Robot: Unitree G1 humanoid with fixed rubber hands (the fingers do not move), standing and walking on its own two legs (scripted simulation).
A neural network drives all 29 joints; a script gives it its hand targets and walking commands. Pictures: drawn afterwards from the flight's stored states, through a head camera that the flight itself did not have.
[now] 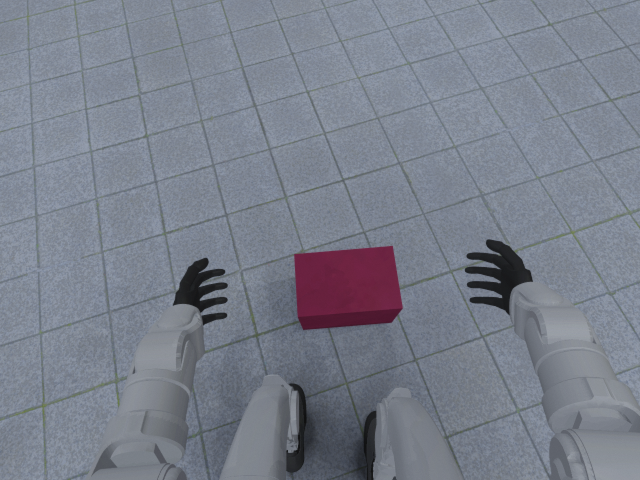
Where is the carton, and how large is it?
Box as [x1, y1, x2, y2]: [294, 246, 402, 329]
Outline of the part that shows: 392,246 294,254 297,313 303,329 391,322 402,308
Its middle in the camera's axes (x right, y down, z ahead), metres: +0.08 +0.13 +1.03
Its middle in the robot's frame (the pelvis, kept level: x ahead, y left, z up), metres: +0.50 -0.01 -0.59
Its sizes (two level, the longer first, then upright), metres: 0.252 0.161 0.188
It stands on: the floor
